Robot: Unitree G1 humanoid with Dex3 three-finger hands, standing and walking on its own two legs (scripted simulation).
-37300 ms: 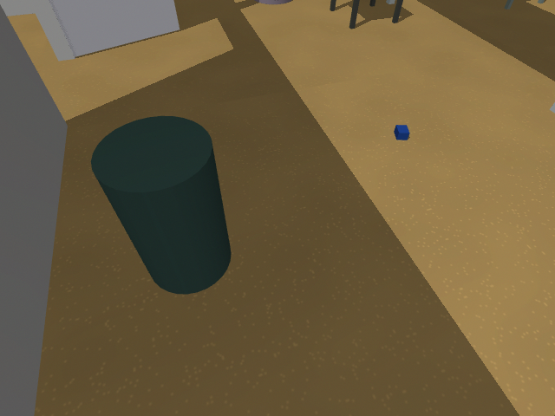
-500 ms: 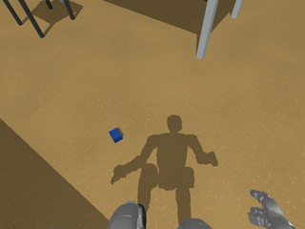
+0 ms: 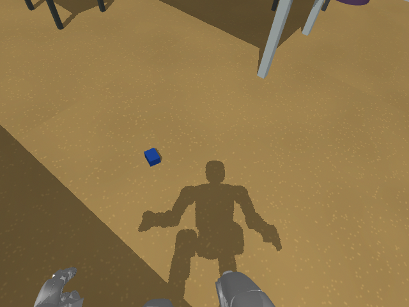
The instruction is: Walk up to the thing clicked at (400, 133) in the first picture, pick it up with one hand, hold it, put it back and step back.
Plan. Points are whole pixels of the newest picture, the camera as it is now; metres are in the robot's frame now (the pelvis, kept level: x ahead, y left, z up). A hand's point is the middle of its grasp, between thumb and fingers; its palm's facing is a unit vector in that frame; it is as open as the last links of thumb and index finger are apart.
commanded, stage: step back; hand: left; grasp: from above
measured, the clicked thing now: (152, 157) +0.91 +0.22 -0.74
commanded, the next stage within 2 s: stand in 1.46 s
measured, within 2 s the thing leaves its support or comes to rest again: neither
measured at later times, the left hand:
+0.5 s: hand out of the picture -0.08 +0.25 -0.14, palm faces -0.04 -0.91 -0.41, open 7.4 cm
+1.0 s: hand out of the picture -0.07 +0.21 -0.15, palm faces -0.01 -0.93 -0.37, open 7.4 cm
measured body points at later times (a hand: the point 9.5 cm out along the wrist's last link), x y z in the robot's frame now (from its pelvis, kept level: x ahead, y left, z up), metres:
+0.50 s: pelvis -0.15 -0.02 +0.00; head -0.13 -0.03 +0.45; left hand -0.08 +0.30 -0.11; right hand -0.09 -0.35 -0.13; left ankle -0.16 +0.11 -0.69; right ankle -0.14 -0.14 -0.73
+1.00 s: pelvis -0.14 -0.05 -0.01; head -0.13 -0.06 +0.44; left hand -0.07 +0.26 -0.12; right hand -0.09 -0.37 -0.13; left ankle -0.17 +0.08 -0.71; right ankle -0.11 -0.17 -0.73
